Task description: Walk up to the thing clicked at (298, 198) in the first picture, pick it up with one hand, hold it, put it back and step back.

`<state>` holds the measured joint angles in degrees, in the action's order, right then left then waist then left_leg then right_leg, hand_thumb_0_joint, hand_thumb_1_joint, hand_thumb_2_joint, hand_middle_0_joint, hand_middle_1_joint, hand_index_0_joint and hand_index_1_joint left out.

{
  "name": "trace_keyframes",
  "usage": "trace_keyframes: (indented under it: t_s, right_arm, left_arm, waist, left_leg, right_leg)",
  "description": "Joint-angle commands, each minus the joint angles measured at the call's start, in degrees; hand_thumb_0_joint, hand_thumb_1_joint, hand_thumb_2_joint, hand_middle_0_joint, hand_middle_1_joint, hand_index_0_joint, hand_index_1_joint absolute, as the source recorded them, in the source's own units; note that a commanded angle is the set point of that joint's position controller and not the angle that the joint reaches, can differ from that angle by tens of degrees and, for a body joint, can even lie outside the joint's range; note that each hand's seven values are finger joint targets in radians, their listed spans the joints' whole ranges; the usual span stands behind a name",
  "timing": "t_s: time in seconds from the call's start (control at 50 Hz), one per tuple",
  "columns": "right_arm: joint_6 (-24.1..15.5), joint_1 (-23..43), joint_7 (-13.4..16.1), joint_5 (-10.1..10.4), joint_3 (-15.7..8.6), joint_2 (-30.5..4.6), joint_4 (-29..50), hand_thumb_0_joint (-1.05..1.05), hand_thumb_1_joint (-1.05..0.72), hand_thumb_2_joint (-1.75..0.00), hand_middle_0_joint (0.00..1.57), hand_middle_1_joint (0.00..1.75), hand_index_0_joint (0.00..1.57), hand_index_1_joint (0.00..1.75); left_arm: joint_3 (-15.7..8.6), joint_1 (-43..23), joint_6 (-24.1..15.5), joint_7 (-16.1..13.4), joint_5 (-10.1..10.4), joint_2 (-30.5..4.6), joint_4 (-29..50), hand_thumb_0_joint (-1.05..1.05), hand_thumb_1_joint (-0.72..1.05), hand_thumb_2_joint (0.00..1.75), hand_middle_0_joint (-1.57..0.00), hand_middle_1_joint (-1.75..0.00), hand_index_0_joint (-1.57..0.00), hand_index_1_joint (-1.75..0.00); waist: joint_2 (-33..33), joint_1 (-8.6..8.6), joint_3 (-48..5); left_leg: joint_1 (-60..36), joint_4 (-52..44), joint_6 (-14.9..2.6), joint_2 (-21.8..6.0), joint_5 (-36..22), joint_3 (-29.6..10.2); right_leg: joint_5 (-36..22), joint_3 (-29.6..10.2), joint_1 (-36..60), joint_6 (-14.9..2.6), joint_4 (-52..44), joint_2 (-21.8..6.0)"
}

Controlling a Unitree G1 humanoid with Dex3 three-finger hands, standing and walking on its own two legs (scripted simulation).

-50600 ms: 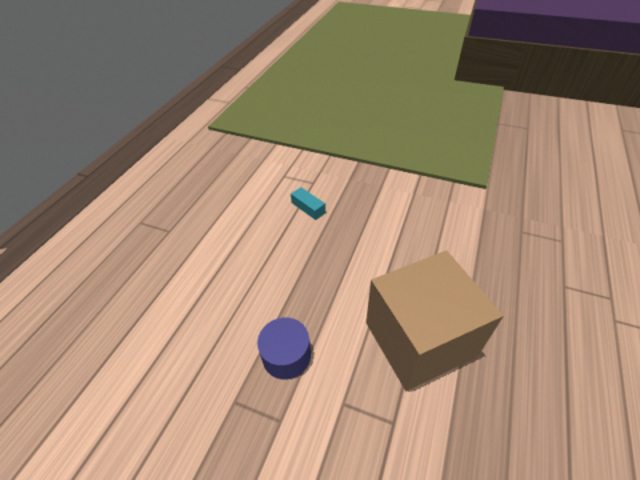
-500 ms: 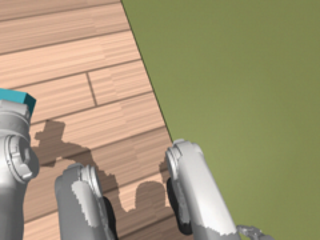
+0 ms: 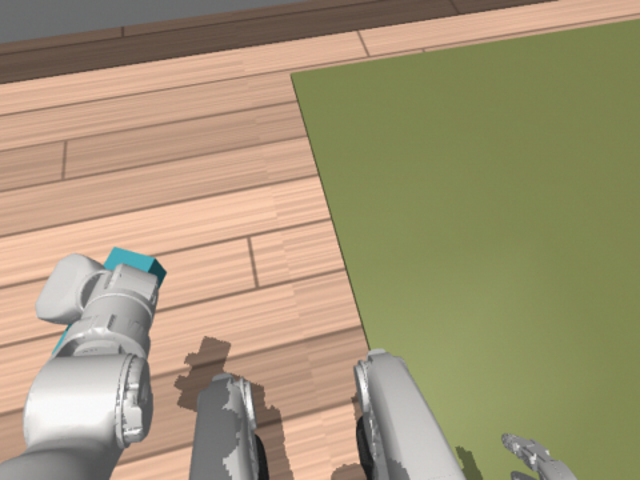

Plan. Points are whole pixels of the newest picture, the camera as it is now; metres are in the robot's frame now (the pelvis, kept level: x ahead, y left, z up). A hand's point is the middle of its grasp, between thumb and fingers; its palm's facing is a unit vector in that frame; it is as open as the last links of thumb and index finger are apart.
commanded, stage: lift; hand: left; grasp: from above
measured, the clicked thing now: (115, 308) +0.40 +0.28 -0.12
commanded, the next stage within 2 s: hold in 0.72 s
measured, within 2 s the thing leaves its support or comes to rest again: neither
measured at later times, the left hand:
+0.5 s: hand (55, 262) +0.39 +0.24 +0.08, palm faces -0.14 -0.43 -0.89, open 9.7 cm
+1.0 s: hand (5, 227) +0.39 +0.25 +0.15, palm faces -0.15 -0.41 -0.90, open 9.7 cm
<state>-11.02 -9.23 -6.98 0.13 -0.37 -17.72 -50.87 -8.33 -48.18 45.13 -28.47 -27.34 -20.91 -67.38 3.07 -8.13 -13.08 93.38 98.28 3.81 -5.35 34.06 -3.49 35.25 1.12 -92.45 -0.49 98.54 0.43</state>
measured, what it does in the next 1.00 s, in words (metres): rises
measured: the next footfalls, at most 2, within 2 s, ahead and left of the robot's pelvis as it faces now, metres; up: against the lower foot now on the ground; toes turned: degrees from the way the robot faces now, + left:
none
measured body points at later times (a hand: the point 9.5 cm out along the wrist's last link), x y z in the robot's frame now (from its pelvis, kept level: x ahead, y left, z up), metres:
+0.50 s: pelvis +0.04 +0.00 +0.14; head +0.13 -0.01 +0.58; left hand +0.39 +0.26 +0.13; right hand +0.12 -0.27 +0.00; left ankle +0.08 +0.16 -0.50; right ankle +0.08 -0.11 -0.50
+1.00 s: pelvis +0.07 +0.01 +0.19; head +0.11 +0.00 +0.64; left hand +0.40 +0.26 +0.20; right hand +0.16 -0.26 +0.06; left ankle +0.08 +0.16 -0.50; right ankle +0.08 -0.11 -0.50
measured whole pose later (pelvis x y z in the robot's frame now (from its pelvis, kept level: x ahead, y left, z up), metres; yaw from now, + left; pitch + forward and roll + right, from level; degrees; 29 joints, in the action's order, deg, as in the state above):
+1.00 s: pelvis +0.07 +0.01 +0.19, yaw +1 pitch +12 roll +0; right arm -8.8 -11.9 -7.1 0.0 -1.6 -16.8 -51.8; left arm -2.5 -44.0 52.4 -32.5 -24.9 -9.9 -70.1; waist 1.8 -3.9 -7.1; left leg 38.6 49.1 2.7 -4.1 22.2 0.8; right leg 23.6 0.3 -37.9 0.4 49.8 -0.9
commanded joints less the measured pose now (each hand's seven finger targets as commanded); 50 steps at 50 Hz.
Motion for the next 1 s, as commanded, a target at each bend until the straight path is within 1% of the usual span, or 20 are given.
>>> trace_keyframes:
  t_s: [0.0, 0.06, 0.1, 0.16, 0.22, 0.24, 0.28, 0.34, 0.42, 0.44, 0.5, 0.52, 0.6, 0.62, 0.72, 0.76, 0.82, 0.9, 0.96, 0.98]
  right_arm:
    - [-2.2, -4.2, 1.9, 1.1, -3.7, -11.1, 2.7, 0.00, -0.90, -0.90, 0.20, 0.30, 0.20, 0.30]
    - [-2.5, -4.1, 2.3, 1.4, -2.8, -8.8, 1.0, 0.00, -0.90, -0.90, 0.20, 0.30, 0.20, 0.30]
    - [-2.9, -4.0, 2.5, 1.2, -2.7, -8.2, 0.7, 0.00, -0.90, -0.90, 0.20, 0.30, 0.20, 0.30]
    - [-3.0, -4.3, 2.6, 1.1, -3.1, -8.6, 1.2, 0.00, -0.90, -0.90, 0.20, 0.30, 0.20, 0.30]
    - [-2.8, -3.5, 2.3, 0.9, -2.9, -7.4, 0.5, 0.00, -0.90, -0.90, 0.20, 0.30, 0.20, 0.30]
    - [-2.8, -3.7, 2.2, 0.7, -2.8, -7.0, 0.7, 0.00, -0.90, -0.90, 0.20, 0.30, 0.20, 0.30]
    - [-2.6, -3.5, 2.0, 0.5, -3.2, -7.4, 1.1, 0.00, -0.90, -0.90, 0.20, 0.30, 0.20, 0.30]
    - [-1.8, -4.3, 1.6, 0.3, -3.4, -7.8, 1.6, 0.00, -0.90, -0.90, 0.20, 0.30, 0.20, 0.30]
    - [-0.9, -4.3, 1.4, 0.2, -3.5, -7.8, 2.4, 0.00, -0.90, -0.90, 0.20, 0.30, 0.20, 0.30]
    - [-0.7, -4.5, 1.3, 0.4, -3.6, -7.9, 2.4, 0.00, -0.89, -0.90, 0.20, 0.30, 0.20, 0.30]
    - [-0.3, -4.5, 1.6, 0.4, -3.6, -8.0, 2.9, 0.00, -0.89, -0.90, 0.20, 0.30, 0.20, 0.30]
    - [-0.1, -4.5, 1.6, 0.6, -3.6, -7.8, 2.7, 0.00, -0.90, -0.90, 0.20, 0.30, 0.20, 0.30]
    - [-0.1, -4.7, 1.5, 0.8, -3.5, -7.7, 2.4, 0.00, -0.90, -0.90, 0.20, 0.30, 0.20, 0.30]
    - [-0.2, -4.9, 1.5, 0.6, -3.5, -7.7, 2.3, 0.00, -0.90, -0.90, 0.20, 0.30, 0.20, 0.30]
    - [-0.5, -3.7, 0.9, 0.6, -3.4, -7.6, 2.8, 0.00, -0.89, -0.90, 0.20, 0.30, 0.20, 0.30]
    - [-0.5, -3.5, 0.7, 0.6, -3.2, -7.3, 2.8, 0.00, -0.89, -0.90, 0.20, 0.30, 0.20, 0.30]
    - [-0.1, -3.4, 0.4, 0.4, -3.7, -7.7, 3.3, 0.00, -0.90, -0.90, 0.20, 0.30, 0.20, 0.30]
    - [0.0, -3.2, 0.1, 0.3, -3.5, -7.9, 3.5, 0.00, -0.90, -0.90, 0.20, 0.30, 0.20, 0.30]
    - [0.3, -2.4, 0.0, -0.1, -3.6, -7.9, 4.1, 0.00, -0.90, -0.90, 0.20, 0.30, 0.20, 0.30]
    - [0.4, -2.4, 0.0, -0.1, -3.5, -7.7, 4.1, 0.00, -0.90, -0.90, 0.20, 0.30, 0.20, 0.30]
  left_arm:
    - [2.5, -19.9, 1.7, -2.9, -3.5, -14.2, 9.3, 0.00, 0.46, 0.76, -0.78, -0.85, -0.83, -0.80]
    - [3.6, -19.4, 2.2, -3.8, -3.3, -11.4, 6.4, 0.00, 0.51, 0.77, -0.82, -0.86, -0.87, -0.81]
    - [4.2, -19.0, 2.4, -4.3, -1.8, -8.3, 5.1, 0.00, 0.51, 0.76, -0.83, -0.82, -0.88, -0.78]
    - [3.3, -19.5, 3.0, -5.3, -1.4, -7.9, 1.2, 0.00, 0.46, 0.74, -0.80, -0.78, -0.84, -0.75]
    - [3.8, -18.8, 2.9, -6.2, -1.2, -6.6, -0.7, 0.00, 0.44, 0.72, -0.80, -0.76, -0.83, -0.73]
    - [4.1, -19.7, 2.9, -6.3, -0.8, -6.1, 0.6, 0.00, 0.43, 0.73, -0.80, -0.76, -0.83, -0.73]
    - [3.6, -20.1, 3.1, -6.4, -0.4, -6.2, 1.3, 0.00, 0.41, 0.71, -0.79, -0.73, -0.81, -0.70]
    - [3.6, -19.4, 4.1, -6.4, 0.1, -5.6, 2.4, 0.00, 0.37, 0.73, -0.76, -0.76, -0.78, -0.73]
    - [4.0, -20.7, 4.9, -6.3, 0.7, -6.4, 7.8, 0.00, 0.40, 0.73, -0.76, -0.78, -0.79, -0.74]
    - [4.4, -19.2, 5.4, -5.9, 0.8, -5.5, 7.2, 0.00, 0.41, 0.74, -0.77, -0.77, -0.80, -0.74]
    - [4.3, -18.8, 6.2, -5.4, 1.0, -6.1, 8.7, 0.00, 0.41, 0.74, -0.76, -0.78, -0.79, -0.75]
    - [4.7, -17.7, 6.6, -5.2, 0.8, -4.9, 7.9, 0.00, 0.40, 0.73, -0.75, -0.78, -0.79, -0.74]
    - [5.7, -18.7, 7.2, -5.0, 0.0, -3.6, 6.5, 0.00, 0.41, 0.75, -0.77, -0.78, -0.80, -0.75]
    - [5.9, -19.0, 7.3, -4.9, 0.6, -2.2, 5.6, 0.00, 0.42, 0.76, -0.79, -0.77, -0.81, -0.75]
    - [6.4, -18.9, 7.3, -5.0, 0.2, -1.5, 4.0, 0.00, 0.45, 0.78, -0.82, -0.76, -0.83, -0.75]
    - [7.4, -19.0, 7.3, -5.0, -0.1, 0.3, 3.9, 0.00, 0.44, 0.80, -0.81, -0.77, -0.82, -0.76]
    - [6.5, -18.0, 7.4, -5.1, -0.1, -0.6, 4.6, 0.00, 0.40, 0.73, -0.79, -0.73, -0.79, -0.73]
    - [7.4, -19.3, 7.5, -6.0, -1.1, 0.2, 4.9, 0.00, 0.37, 0.69, -0.76, -0.72, -0.76, -0.72]
    - [7.0, -19.3, 7.5, -6.9, -0.4, 0.6, 5.8, 0.00, 0.38, 0.70, -0.77, -0.72, -0.76, -0.73]
    - [7.5, -19.3, 7.5, -7.1, -0.5, 1.3, 7.2, 0.00, 0.38, 0.72, -0.77, -0.72, -0.76, -0.73]
  waist:
    - [2.6, -0.01, -27.8]
    - [0.5, 0.18, -23.9]
    - [0.7, -0.06, -21.1]
    - [0.3, 0.01, -18.9]
    - [0.2, 0.99, -16.3]
    - [0.1, 0.55, -17.2]
    - [0.7, 1.05, -17.4]
    - [-0.4, 1.29, -19.8]
    - [-0.1, 2.04, -21.1]
    - [-1.5, 1.53, -22.1]
    - [-1.5, 2.51, -21.3]
    - [-1.9, 2.31, -20.6]
    - [-2.1, 2.40, -16.7]
    - [-2.5, 2.06, -15.5]
    - [-2.6, 3.38, -12.2]
    - [-3.4, 3.04, -12.5]
    - [-3.1, 4.02, -13.8]
    - [-2.5, 4.05, -11.8]
    - [-2.0, 4.38, -12.3]
    - [-2.0, 3.87, -13.0]
  left_leg:
    - [-31.0, -19.7, -2.74, 2.6, -4.4, 1.2]
    - [-30.7, -21.7, -3.26, 3.0, -6.1, 2.7]
    - [-32.7, -24.2, -3.13, 3.2, -7.5, 3.1]
    - [-37.3, -27.5, -2.97, 3.2, -9.4, 3.1]
    - [-38.1, -29.9, -3.03, 3.8, -11.0, 4.3]
    - [-38.7, -30.6, -3.09, 4.0, -12.0, 4.6]
    - [-41.6, -32.4, -2.82, 3.9, -13.4, 4.9]
    - [-45.2, -34.7, -2.76, 4.2, -18.3, 5.2]
    - [-50.1, -38.7, -2.80, 4.4, -19.9, 5.5]
    - [-51.0, -39.4, -2.88, 4.4, -20.3, 5.5]
    - [-53.6, -42.5, -2.75, 4.6, -21.5, 5.6]
    - [-54.7, -43.3, -2.74, 4.6, -22.6, 5.5]
    - [-57.7, -46.6, -2.77, 4.8, -22.5, 6.0]
    - [-57.8, -47.5, -2.70, 4.9, -22.8, 5.8]
    - [-60.7, -51.3, -2.65, 4.9, -21.3, 5.8]
    - [-61.3, -51.9, -2.79, 5.0, -21.8, 5.8]
    - [-63.3, -52.9, -2.64, 5.1, -24.2, 6.2]
    - [-65.3, -55.0, -2.62, 4.9, -23.3, 5.8]
    - [-66.4, -55.4, -2.33, 4.7, -24.2, 5.8]
    - [-67.4, -55.7, -2.37, 4.5, -24.6, 5.7]
  right_leg:
    - [-5.4, 1.5, 22.6, 0.13, -24.0, 2.5]
    - [-5.8, -0.7, 28.6, 0.65, -29.0, 2.6]
    - [-7.3, -0.7, 30.6, 0.61, -31.1, 2.3]
    - [-9.8, 0.2, 33.2, 0.45, -34.0, 2.2]
    - [-11.2, -0.6, 37.2, 0.68, -37.8, 2.3]
    - [-12.1, -1.0, 39.3, 0.92, -38.7, 2.1]
    - [-13.8, -0.7, 41.4, 0.83, -40.1, 2.2]
    - [-21.0, -0.2, 46.3, 1.31, -41.5, 2.2]
    - [-22.4, -0.3, 51.8, 1.38, -45.0, 2.2]
    - [-23.3, -0.4, 53.3, 1.68, -45.6, 2.2]
    - [-24.6, -0.1, 56.4, 1.64, -47.6, 2.2]
    - [-26.4, 0.3, 56.2, 1.63, -47.8, 2.2]
    - [-25.8, 0.0, 57.6, 1.55, -51.2, 2.2]
    - [-26.1, 0.2, 57.2, 1.34, -51.5, 2.0]
    - [-22.9, 0.5, 59.4, 1.04, -54.7, 2.1]
    - [-23.9, 0.2, 60.4, 1.30, -55.6, 2.0]
    - [-27.5, 0.3, 62.4, 1.07, -55.5, 1.9]
    - [-25.9, 1.0, 62.7, 0.67, -56.5, 2.0]
    - [-26.7, 1.1, 63.1, 0.45, -56.0, 2.0]
    - [-27.3, 1.2, 63.5, 0.44, -56.2, 2.2]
